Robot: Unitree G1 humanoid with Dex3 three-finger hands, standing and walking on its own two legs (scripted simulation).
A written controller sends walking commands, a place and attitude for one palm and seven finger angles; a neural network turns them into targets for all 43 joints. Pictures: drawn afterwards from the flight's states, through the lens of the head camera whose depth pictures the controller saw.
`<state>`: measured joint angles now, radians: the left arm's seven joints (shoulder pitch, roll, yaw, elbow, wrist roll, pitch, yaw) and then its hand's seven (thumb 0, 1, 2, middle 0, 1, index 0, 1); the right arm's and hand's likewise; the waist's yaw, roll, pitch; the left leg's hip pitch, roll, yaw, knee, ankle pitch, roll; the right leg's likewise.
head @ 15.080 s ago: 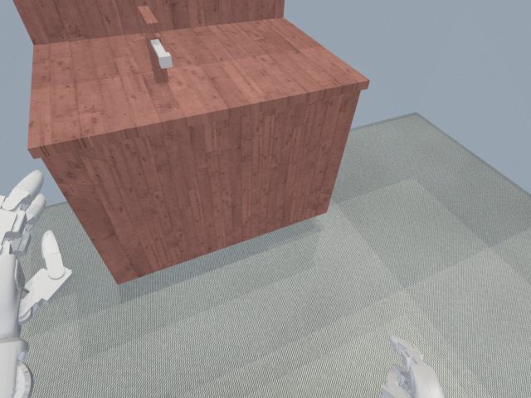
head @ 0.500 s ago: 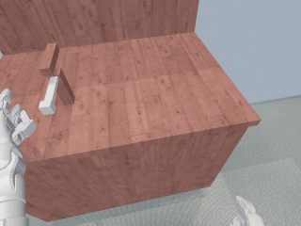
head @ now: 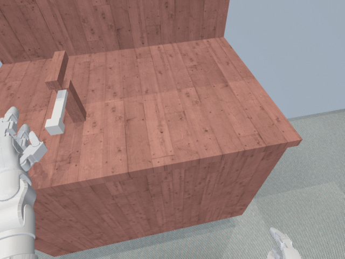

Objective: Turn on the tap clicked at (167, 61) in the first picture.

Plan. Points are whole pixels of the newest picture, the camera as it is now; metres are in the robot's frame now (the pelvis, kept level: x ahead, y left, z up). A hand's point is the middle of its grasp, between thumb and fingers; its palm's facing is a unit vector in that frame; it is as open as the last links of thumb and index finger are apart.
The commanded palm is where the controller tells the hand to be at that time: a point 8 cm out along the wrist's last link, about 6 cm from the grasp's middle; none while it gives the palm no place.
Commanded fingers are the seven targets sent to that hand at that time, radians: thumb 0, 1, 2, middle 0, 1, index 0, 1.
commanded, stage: push the lever round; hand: left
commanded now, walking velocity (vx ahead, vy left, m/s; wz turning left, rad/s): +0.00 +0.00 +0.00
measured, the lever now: (55, 126) +0.35 +0.30 +0.13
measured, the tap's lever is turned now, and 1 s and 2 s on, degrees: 0 4 24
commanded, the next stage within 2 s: none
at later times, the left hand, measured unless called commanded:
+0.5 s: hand (49, 143) +0.31 +0.30 +0.12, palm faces +0.53 -0.84 -0.08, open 7.8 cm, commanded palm +0.27 +0.33 +0.12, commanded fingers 0.00 0.90 0.90 -0.15 -0.15 -0.15 -0.15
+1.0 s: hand (61, 142) +0.31 +0.28 +0.12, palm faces +0.55 -0.83 -0.04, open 7.7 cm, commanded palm +0.27 +0.30 +0.12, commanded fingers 0.00 0.90 0.90 -0.15 -0.15 -0.15 -0.15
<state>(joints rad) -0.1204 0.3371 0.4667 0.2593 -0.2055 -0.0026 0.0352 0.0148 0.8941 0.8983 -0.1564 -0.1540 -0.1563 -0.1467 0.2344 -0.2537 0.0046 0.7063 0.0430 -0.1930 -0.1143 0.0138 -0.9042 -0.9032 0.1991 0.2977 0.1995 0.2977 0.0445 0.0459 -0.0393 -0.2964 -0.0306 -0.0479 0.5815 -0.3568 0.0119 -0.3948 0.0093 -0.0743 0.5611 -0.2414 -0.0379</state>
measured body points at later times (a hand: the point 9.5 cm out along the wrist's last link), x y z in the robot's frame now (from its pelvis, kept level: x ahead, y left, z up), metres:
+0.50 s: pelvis +0.00 -0.01 +0.00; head +0.02 -0.03 +0.45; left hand +0.28 +0.34 +0.13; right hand +0.17 -0.25 -0.10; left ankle -0.04 +0.11 -0.73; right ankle +0.03 -0.10 -0.73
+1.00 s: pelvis -0.01 -0.01 +0.00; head +0.00 -0.03 +0.45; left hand +0.28 +0.32 +0.12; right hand +0.15 -0.25 -0.10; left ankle -0.04 +0.11 -0.73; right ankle +0.03 -0.10 -0.73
